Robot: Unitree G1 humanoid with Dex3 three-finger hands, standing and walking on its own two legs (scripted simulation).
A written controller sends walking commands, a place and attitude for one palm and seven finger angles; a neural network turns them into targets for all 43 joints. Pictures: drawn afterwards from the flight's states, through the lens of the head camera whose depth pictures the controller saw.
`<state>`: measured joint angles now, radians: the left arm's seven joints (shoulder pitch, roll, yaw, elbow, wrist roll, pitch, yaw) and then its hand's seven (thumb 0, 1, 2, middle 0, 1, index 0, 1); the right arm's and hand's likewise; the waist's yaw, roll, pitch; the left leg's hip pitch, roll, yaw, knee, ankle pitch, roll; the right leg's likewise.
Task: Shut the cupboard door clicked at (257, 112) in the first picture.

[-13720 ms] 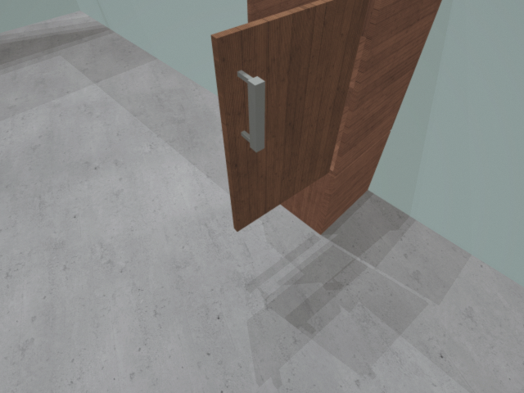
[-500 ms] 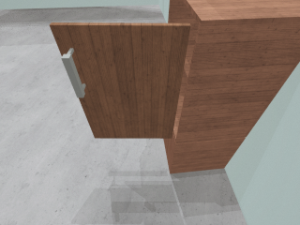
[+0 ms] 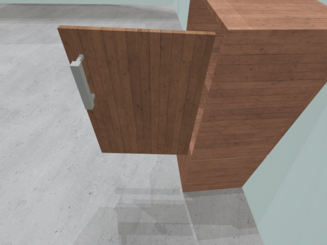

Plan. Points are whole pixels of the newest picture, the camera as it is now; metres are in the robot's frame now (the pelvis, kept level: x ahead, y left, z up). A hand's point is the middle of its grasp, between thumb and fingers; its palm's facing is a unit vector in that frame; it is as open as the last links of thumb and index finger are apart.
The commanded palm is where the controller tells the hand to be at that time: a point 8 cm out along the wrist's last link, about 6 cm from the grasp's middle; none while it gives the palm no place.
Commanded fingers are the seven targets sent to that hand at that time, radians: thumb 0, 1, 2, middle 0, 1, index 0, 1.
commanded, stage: look again from close up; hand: left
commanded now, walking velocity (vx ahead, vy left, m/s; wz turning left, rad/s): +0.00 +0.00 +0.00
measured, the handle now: (85, 83) +0.53 +0.28 +0.09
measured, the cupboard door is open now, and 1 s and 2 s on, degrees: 84 84 84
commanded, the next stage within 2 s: shuffle to correct the standing spot in 0.12 s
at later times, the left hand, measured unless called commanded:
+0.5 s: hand out of the picture +0.01 +0.20 -0.19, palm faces +0.07 -0.98 -0.18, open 7.4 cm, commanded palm none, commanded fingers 0.00 0.90 0.90 -0.20 -0.30 -0.20 -0.30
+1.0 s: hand (103, 221) +0.21 +0.19 -0.17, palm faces +0.00 -0.98 -0.22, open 7.3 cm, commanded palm none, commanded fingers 0.00 0.90 0.90 -0.20 -0.30 -0.20 -0.30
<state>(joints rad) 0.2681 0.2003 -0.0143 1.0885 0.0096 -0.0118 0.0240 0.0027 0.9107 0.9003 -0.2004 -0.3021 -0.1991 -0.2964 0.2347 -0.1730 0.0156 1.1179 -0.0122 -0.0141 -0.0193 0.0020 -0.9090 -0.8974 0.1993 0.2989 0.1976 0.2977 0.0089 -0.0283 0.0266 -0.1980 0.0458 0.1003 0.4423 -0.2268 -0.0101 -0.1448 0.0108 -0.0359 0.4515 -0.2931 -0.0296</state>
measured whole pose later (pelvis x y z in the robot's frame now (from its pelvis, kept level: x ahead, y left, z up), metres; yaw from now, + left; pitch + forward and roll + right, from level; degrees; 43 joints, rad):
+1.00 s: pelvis +0.10 +0.02 -0.01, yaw +1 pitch -2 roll +1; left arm 0.10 0.17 0.02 0.96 0.02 -0.02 0.03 0.00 0.91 0.90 -0.20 -0.30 -0.20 -0.30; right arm 0.32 -0.14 -0.02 1.10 -0.01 0.02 -0.03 0.00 -0.91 -0.90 0.20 0.30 0.20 0.30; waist -0.03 -0.01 0.11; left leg -0.28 0.01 0.05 0.90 -0.57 -0.01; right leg -0.36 -0.05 -0.12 0.60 -0.22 -0.05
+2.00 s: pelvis +0.13 +0.05 +0.00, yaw +1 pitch -1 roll +1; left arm 0.17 0.17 -0.01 1.06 0.01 -0.01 0.02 0.00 0.92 0.90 -0.20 -0.30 -0.20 -0.30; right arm 0.28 -0.19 0.01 1.08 -0.02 -0.02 -0.03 0.00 -0.91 -0.90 0.20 0.30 0.20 0.30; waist -0.02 0.03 0.05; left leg -0.11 -0.02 0.08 0.40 -0.28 0.02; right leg -0.26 0.02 0.07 0.49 -0.21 -0.01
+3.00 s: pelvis +0.14 +0.03 +0.00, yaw +1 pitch -1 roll +1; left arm 0.27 0.15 -0.01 1.10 0.01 -0.01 0.03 0.01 0.93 0.90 -0.20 -0.30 -0.20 -0.30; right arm 0.31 -0.13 0.01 1.12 -0.01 -0.02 -0.03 0.00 -0.91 -0.90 0.20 0.30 0.20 0.30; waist -0.01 0.01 0.06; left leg -0.09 0.02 0.08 0.38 -0.28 -0.01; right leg -0.22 0.05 0.05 0.44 -0.20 -0.04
